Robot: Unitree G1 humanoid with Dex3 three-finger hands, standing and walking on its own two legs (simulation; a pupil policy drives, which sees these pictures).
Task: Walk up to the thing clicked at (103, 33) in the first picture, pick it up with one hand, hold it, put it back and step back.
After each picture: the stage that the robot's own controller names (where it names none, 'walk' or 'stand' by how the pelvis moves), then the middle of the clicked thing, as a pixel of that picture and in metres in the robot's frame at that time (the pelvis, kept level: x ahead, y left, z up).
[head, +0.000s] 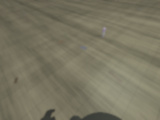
stand; (103, 32) +2.24 -0.22 -0.65
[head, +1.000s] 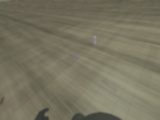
walk; (94, 40) +2.11 +0.13 -0.63
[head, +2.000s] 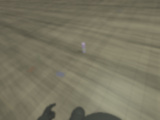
walk; (83, 48) +1.51 +0.31 -0.65
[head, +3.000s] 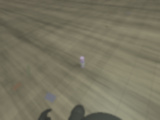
walk; (82, 62) +1.02 +0.27 -0.65
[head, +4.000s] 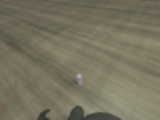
walk; (79, 80) +0.65 +0.24 -0.65
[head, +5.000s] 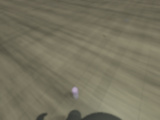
walk; (75, 93) +0.43 +0.20 -0.63
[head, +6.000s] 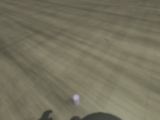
stand; (76, 100) +0.36 +0.19 -0.65
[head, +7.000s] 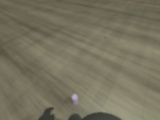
stand; (75, 99) +0.34 +0.19 -0.65
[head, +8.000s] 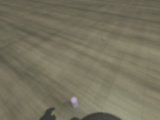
stand; (74, 102) +0.33 +0.20 -0.66
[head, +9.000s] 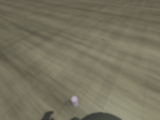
stand; (75, 102) +0.35 +0.20 -0.66
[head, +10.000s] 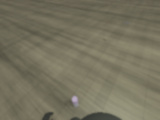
stand; (75, 102) +0.34 +0.20 -0.66
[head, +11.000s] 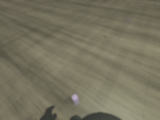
go down; (75, 100) +0.34 +0.20 -0.66
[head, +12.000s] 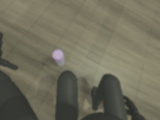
go down; (59, 59) +0.42 +0.25 -0.24
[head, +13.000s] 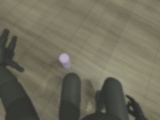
approach; (66, 62) +0.42 +0.24 -0.26
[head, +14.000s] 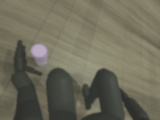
close in; (41, 57) +0.39 +0.29 -0.16
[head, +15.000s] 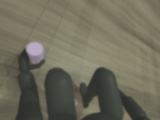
close; (36, 56) +0.40 +0.29 -0.16
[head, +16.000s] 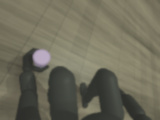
lift; (41, 61) +0.35 +0.28 -0.16
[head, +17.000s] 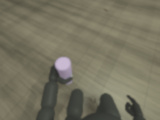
lift; (65, 73) +0.32 +0.19 +0.04
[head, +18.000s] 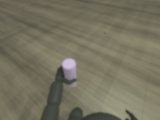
hold; (70, 75) +0.31 +0.16 +0.05
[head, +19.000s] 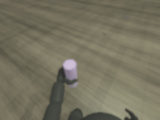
hold; (71, 75) +0.32 +0.16 +0.04
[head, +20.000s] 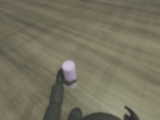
crouch; (70, 76) +0.32 +0.17 +0.02
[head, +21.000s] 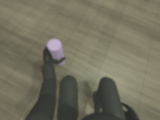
crouch; (58, 54) +0.44 +0.23 -0.05
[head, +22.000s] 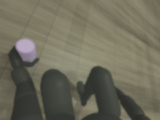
lower; (29, 55) +0.41 +0.30 -0.16
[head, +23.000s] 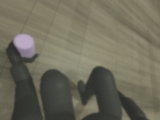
lower; (27, 51) +0.42 +0.31 -0.16
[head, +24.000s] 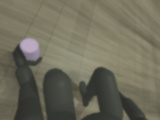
lower; (32, 54) +0.40 +0.30 -0.16
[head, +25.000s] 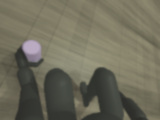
lower; (34, 56) +0.39 +0.30 -0.16
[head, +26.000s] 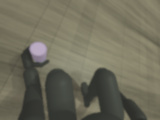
open; (39, 57) +0.40 +0.28 -0.15
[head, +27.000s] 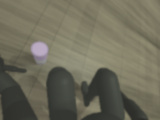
stand; (40, 55) +0.39 +0.28 -0.16
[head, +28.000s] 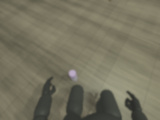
walk; (73, 76) +0.41 +0.21 -0.43
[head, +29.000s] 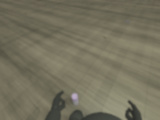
stand; (75, 99) +0.37 +0.19 -0.60
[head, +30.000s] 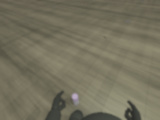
stand; (75, 99) +0.36 +0.19 -0.60
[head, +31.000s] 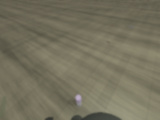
stand; (78, 101) +0.39 +0.17 -0.65
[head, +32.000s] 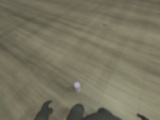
walk; (77, 87) +0.42 +0.18 -0.63
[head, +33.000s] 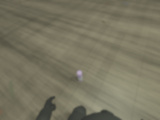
walk; (80, 76) +0.59 +0.20 -0.63
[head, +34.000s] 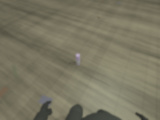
walk; (78, 59) +0.90 +0.25 -0.64
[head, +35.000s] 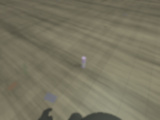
stand; (83, 62) +1.00 +0.19 -0.65
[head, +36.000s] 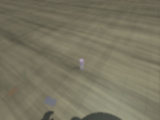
stand; (81, 64) +1.00 +0.22 -0.66
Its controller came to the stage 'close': yes
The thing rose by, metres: 0.68
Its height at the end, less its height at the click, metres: +0.00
